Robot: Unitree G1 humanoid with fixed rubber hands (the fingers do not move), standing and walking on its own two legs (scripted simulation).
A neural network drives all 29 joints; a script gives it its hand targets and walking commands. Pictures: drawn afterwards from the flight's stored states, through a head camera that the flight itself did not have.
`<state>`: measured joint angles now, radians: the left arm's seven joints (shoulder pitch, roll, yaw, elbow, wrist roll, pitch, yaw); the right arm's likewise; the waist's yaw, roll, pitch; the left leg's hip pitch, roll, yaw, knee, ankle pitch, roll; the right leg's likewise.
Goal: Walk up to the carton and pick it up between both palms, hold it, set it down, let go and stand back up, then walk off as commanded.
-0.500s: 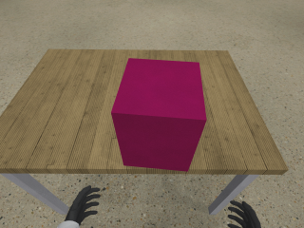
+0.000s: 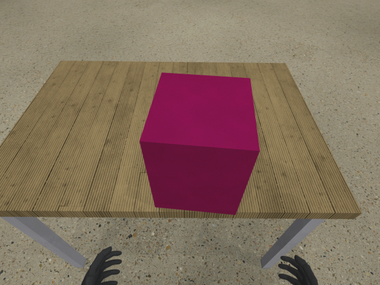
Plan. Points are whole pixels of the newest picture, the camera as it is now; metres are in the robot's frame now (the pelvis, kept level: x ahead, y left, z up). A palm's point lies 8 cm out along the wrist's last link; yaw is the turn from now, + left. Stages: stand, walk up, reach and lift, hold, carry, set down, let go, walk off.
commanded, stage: set down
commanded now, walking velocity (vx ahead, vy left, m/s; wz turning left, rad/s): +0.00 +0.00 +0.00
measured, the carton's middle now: (199, 146) +0.42 +0.01 +0.05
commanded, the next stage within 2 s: let go in 0.18 s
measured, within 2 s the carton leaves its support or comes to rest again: neither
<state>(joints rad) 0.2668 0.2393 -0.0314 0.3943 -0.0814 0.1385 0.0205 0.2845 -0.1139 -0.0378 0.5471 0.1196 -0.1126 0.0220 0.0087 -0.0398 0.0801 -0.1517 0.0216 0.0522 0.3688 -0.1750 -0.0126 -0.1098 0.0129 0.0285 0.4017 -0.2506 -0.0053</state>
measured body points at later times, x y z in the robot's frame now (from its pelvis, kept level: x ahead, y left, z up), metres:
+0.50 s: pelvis +0.01 +0.00 +0.00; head +0.04 +0.01 +0.45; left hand +0.17 +0.23 -0.09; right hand +0.15 -0.22 -0.10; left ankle +0.02 +0.13 -0.74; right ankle -0.02 -0.11 -0.74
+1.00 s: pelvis +0.02 +0.01 +0.00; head +0.01 +0.03 +0.44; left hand +0.15 +0.29 -0.10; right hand +0.14 -0.26 -0.10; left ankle +0.02 +0.13 -0.74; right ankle -0.02 -0.11 -0.74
